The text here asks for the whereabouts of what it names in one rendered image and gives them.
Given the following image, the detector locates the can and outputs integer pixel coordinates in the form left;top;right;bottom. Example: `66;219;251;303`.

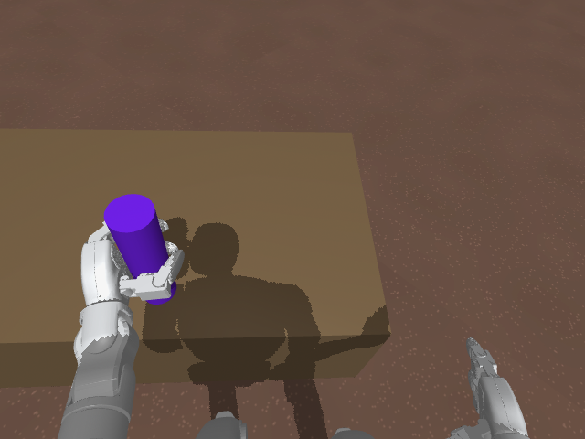
104;194;176;305

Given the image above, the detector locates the right robot hand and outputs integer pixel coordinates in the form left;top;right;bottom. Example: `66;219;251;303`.
447;337;528;439

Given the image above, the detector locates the left robot hand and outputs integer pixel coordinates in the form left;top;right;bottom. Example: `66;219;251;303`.
80;218;185;306

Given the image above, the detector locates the left robot arm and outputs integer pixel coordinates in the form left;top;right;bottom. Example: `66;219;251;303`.
58;300;139;439

